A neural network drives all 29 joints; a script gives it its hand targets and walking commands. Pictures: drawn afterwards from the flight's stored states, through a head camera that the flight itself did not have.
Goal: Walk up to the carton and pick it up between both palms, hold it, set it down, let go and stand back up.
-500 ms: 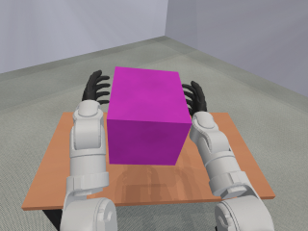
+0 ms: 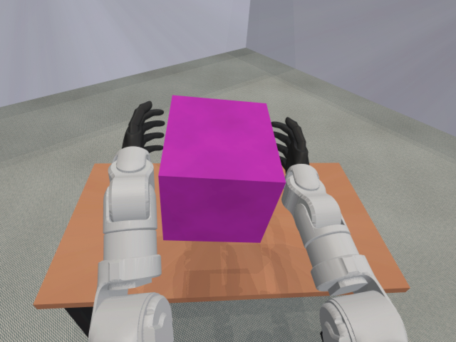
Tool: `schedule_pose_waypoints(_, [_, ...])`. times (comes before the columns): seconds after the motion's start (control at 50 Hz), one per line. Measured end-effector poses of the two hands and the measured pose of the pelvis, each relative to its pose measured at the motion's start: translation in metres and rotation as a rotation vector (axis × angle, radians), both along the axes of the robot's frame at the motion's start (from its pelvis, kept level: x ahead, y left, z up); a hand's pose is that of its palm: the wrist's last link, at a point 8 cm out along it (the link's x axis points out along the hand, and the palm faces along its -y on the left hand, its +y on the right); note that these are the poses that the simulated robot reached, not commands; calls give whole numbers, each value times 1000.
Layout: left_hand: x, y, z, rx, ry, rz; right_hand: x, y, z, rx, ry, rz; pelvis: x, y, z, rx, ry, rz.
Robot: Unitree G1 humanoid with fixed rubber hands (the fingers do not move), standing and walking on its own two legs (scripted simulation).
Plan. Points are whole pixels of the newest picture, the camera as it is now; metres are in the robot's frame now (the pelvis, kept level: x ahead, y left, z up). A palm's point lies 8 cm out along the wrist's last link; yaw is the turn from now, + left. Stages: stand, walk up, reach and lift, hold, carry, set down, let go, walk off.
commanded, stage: hold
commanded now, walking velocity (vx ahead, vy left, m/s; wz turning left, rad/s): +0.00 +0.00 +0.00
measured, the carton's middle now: (216, 169) +0.37 +0.00 +0.14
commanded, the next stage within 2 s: set down in 1.18 s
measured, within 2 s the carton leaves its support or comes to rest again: neither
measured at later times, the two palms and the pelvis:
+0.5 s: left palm (135, 150) +0.36 +0.14 +0.20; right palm (293, 163) +0.35 -0.13 +0.17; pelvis +0.00 +0.00 +0.00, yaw +0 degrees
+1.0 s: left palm (135, 148) +0.36 +0.14 +0.20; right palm (293, 163) +0.35 -0.13 +0.17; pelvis +0.00 +0.00 +0.00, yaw +0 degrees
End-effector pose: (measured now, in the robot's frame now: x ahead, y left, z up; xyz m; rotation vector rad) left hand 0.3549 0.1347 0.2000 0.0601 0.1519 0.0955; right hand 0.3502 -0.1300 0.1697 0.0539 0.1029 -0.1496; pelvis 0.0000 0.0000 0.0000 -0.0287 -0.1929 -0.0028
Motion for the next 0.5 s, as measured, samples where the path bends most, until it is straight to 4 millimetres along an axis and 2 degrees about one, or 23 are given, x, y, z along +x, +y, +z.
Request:
schedule_pose_waypoints(0.08, [-2, 1, 3, 4, -13, 3, -1, 1, 5, -5, -13, 2, 0, 0, 0, 0, -6, 1])
schedule_pose_waypoints(0.22, [-1, 2, -1, -1, 19, 4, -1, 3, -2, 0, 18, 2, -1, 1, 0, 4, -7, -2])
schedule_pose_waypoints(0.5, [2, 3, -2, 3, 11, 1, 2, 3, -1, -5, 9, 0, -1, 3, 0, 1, -5, -3])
